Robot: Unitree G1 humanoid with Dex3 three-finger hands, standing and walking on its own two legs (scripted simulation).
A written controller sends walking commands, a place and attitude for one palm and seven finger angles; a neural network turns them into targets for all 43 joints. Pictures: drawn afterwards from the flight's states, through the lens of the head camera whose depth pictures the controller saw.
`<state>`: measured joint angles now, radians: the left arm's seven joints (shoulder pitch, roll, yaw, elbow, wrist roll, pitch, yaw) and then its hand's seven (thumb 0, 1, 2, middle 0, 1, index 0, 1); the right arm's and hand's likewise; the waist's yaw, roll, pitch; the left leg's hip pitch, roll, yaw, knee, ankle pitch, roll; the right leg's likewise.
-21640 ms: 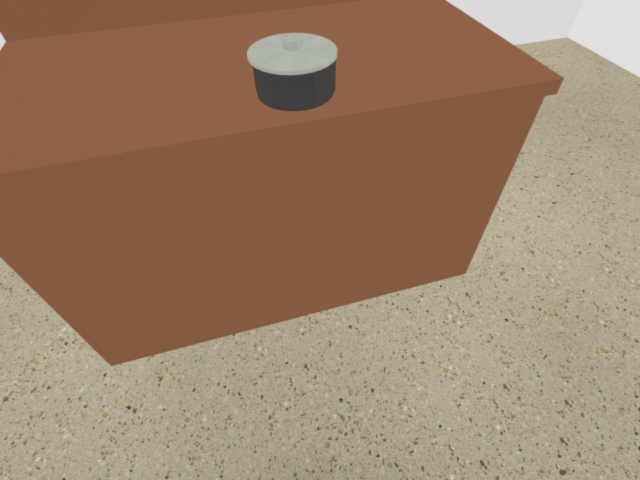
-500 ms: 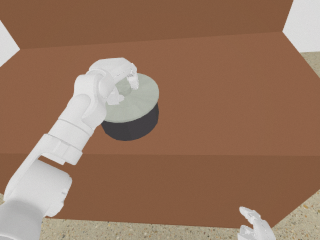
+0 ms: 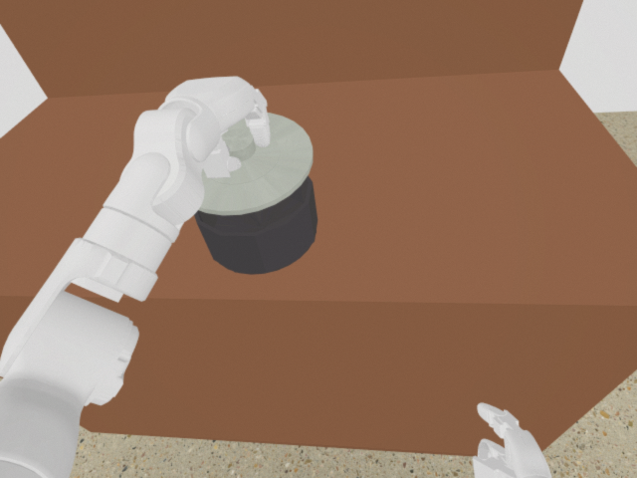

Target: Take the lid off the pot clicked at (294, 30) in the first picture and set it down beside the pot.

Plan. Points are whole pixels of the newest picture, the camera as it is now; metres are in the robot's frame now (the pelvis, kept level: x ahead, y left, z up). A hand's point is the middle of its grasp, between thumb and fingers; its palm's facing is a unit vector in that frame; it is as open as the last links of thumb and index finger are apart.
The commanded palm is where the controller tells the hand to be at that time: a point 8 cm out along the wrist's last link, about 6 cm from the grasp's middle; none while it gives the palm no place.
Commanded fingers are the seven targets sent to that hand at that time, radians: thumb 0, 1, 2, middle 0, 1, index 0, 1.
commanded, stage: lift the lid straight up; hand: left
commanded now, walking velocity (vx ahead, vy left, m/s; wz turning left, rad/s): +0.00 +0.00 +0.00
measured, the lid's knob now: (237, 145) +0.46 +0.12 +0.21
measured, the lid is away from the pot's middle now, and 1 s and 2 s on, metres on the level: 0.01 0.01 0.10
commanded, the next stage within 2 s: move the lid sideways beside the pot in 1.12 s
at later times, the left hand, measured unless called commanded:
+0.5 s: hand (228, 112) +0.44 +0.11 +0.27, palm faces -0.12 -0.02 -0.99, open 7.3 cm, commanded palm +0.42 +0.12 +0.34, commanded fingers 0.00 0.57 1.14 -0.91 -0.92 -0.90 -0.92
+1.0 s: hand (206, 76) +0.45 +0.12 +0.31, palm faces -0.06 -0.03 -1.00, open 7.3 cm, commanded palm +0.42 +0.14 +0.37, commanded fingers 0.00 0.57 1.14 -0.91 -0.92 -0.90 -0.92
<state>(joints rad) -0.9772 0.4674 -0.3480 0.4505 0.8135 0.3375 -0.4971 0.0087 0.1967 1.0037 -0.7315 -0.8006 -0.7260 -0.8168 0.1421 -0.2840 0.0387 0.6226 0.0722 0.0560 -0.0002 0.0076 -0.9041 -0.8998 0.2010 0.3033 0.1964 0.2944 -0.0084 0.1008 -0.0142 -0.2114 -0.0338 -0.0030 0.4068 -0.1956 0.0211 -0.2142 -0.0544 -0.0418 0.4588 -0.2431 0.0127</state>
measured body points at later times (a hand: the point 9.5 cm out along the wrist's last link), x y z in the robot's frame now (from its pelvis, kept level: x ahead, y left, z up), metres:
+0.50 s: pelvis +0.00 +0.00 +0.00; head +0.00 -0.05 +0.45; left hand +0.44 +0.11 +0.32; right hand +0.16 -0.24 -0.12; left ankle +0.01 +0.11 -0.74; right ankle +0.00 -0.13 -0.74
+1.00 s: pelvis +0.01 +0.01 +0.00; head +0.01 -0.04 +0.45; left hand +0.44 +0.12 +0.36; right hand +0.19 -0.23 -0.11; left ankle +0.01 +0.11 -0.74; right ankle +0.00 -0.13 -0.74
